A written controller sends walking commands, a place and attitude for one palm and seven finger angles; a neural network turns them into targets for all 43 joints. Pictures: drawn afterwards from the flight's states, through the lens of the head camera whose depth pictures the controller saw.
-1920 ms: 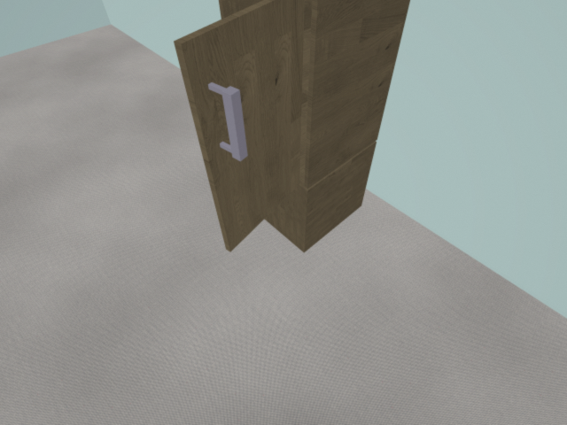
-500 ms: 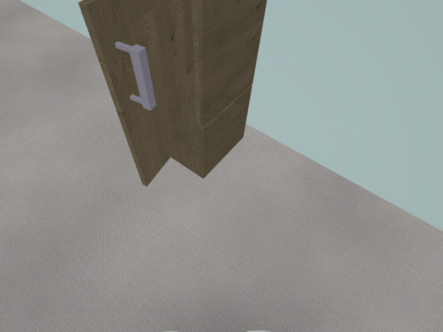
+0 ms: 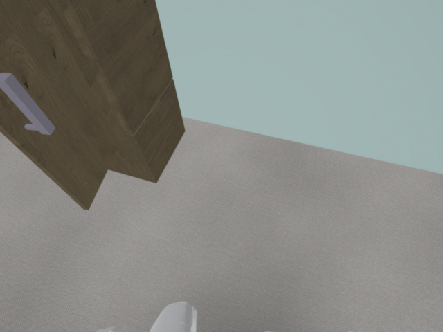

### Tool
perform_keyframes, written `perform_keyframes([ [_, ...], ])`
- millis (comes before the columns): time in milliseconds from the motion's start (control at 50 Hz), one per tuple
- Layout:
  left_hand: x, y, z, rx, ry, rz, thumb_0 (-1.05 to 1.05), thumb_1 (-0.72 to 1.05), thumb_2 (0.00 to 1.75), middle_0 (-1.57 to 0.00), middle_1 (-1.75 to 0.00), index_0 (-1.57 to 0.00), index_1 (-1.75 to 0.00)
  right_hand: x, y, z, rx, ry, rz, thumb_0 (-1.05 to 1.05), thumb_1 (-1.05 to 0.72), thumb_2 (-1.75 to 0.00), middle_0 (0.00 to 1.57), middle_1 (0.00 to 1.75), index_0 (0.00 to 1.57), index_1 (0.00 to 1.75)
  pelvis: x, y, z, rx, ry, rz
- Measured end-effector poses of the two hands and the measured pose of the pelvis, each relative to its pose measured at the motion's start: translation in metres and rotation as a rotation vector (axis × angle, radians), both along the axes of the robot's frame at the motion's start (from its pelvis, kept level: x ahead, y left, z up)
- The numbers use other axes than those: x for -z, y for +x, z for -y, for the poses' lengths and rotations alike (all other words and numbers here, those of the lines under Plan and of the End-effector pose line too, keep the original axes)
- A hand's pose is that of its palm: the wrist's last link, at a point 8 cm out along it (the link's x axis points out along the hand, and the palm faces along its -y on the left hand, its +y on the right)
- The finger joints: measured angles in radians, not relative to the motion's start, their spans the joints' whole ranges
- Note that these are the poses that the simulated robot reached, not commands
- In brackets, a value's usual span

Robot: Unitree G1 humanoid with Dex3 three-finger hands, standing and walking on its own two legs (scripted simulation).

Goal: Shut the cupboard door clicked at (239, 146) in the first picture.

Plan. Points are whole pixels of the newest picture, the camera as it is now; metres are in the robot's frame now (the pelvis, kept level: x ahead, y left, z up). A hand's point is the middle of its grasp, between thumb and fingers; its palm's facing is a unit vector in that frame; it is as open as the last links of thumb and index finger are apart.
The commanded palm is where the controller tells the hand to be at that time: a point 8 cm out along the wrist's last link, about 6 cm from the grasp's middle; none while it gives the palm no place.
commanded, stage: walk around to get in front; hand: left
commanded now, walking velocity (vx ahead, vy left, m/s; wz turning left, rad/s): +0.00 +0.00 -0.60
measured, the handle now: (19, 106) +0.52 +0.47 +0.09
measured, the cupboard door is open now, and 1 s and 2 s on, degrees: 100 100 100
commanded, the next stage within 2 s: none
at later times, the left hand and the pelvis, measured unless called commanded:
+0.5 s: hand (128, 326) +0.14 +0.21 -0.17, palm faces -0.24 -0.94 -0.23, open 7.4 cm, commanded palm none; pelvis +0.00 +0.02 +0.00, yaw -17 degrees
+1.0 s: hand (189, 302) +0.19 +0.09 -0.17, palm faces -0.53 -0.82 -0.22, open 7.4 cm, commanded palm none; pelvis +0.02 -0.03 +0.00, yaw -34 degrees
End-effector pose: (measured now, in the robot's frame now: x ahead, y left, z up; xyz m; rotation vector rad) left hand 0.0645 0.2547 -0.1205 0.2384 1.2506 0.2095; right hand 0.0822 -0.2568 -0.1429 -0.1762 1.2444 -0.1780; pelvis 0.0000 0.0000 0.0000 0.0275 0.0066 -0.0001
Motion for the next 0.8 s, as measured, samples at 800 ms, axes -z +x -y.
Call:
perform_keyframes([
  [800,0.001,0.133,0.099,0.532,-0.005,0.033,0.01,0.90,0.89,-0.20,-0.30,-0.20,-0.30,0.005,-0.158,0.027,0.507,0.005,-0.080,0.01,-0.91,-0.90,0.20,0.30,0.19,0.30,0.002,0.000,0.026,0.495,0.000,-0.022],
])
